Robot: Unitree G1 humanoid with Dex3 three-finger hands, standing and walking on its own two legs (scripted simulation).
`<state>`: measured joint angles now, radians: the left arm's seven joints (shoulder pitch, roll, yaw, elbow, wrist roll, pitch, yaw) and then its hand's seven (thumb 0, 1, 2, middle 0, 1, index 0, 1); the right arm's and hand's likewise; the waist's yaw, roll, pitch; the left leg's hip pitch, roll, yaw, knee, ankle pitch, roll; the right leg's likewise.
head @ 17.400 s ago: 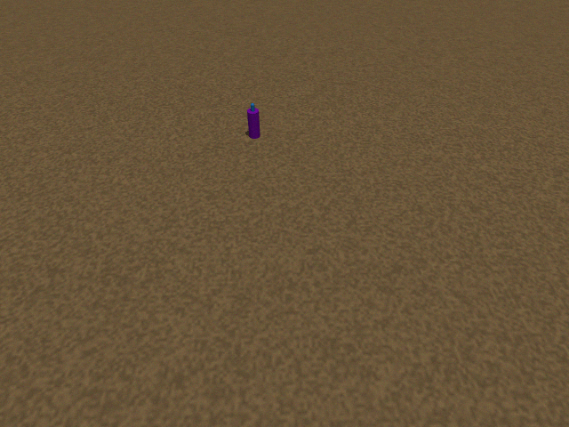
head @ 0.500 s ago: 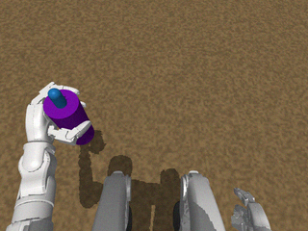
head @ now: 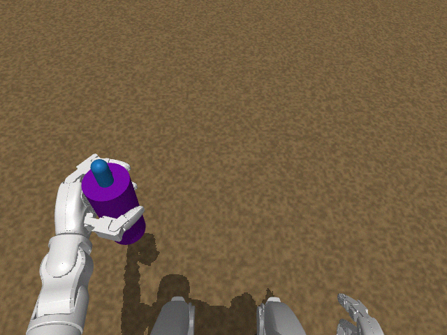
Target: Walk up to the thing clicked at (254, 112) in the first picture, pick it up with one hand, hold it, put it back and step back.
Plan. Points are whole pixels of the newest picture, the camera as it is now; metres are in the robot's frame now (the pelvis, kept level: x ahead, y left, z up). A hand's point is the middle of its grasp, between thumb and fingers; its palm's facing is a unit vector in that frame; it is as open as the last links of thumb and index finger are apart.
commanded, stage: lift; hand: left
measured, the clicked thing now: (115, 201) +0.35 +0.19 +0.03
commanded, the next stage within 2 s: hold in 0.90 s
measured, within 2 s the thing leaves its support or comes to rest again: neither
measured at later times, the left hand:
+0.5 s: hand (116, 176) +0.35 +0.17 +0.11, palm faces +0.11 -0.99 -0.02, open 9.5 cm
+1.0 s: hand (120, 162) +0.36 +0.16 +0.13, palm faces +0.09 -1.00 +0.00, open 9.5 cm
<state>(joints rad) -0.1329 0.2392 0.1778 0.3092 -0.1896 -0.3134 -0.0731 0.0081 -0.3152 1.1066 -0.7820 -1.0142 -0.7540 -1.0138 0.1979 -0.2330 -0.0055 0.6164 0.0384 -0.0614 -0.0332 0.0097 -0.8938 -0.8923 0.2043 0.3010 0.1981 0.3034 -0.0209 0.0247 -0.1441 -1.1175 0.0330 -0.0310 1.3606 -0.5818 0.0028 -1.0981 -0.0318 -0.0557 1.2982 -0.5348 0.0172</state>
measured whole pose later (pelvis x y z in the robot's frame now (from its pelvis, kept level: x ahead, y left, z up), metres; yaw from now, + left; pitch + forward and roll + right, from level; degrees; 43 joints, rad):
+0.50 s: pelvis +0.02 -0.01 +0.06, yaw +0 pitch +12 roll -2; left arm -0.12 0.20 0.15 0.36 -0.18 -0.34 -0.06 0.01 -0.32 1.11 -0.78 -1.02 -0.75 -1.02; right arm 0.23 -0.22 -0.01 0.64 0.02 -0.06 -0.03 0.01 -0.90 -0.89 0.20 0.30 0.20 0.30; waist -0.02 0.02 -0.08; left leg -0.78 0.04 -0.02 1.07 -0.50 -0.01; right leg -0.77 -0.02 -0.05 1.02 -0.46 0.01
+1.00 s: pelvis +0.03 -0.01 +0.08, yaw +0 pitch +9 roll -1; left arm -0.12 0.18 0.15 0.39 -0.18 -0.35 -0.08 0.01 -0.32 1.11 -0.78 -1.02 -0.75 -1.02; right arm 0.24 -0.23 -0.02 0.65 0.01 -0.04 -0.03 0.01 -0.90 -0.90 0.20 0.30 0.20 0.30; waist -0.02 0.02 -0.05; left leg -0.63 0.04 -0.01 0.94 -0.46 -0.01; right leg -0.63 -0.02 -0.04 0.90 -0.42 0.01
